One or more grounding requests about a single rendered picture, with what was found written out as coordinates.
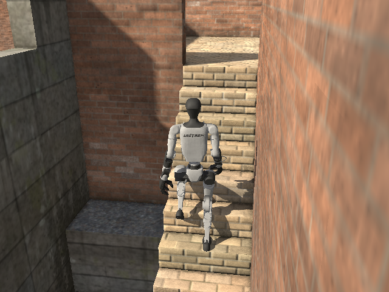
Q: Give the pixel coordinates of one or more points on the right robot thigh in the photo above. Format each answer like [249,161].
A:
[208,183]

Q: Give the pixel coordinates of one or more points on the robot left hand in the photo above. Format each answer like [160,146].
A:
[163,187]

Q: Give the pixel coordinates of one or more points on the robot left upper arm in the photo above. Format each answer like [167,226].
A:
[174,130]

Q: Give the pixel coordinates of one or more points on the left robot forearm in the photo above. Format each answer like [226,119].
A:
[166,167]

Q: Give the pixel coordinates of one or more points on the right robot forearm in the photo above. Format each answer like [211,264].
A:
[218,160]

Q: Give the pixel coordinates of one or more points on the robot right shin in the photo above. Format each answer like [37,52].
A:
[207,222]

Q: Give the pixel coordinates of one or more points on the robot right upper arm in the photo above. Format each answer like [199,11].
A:
[213,130]

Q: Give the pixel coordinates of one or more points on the robot right hand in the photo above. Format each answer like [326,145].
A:
[214,167]

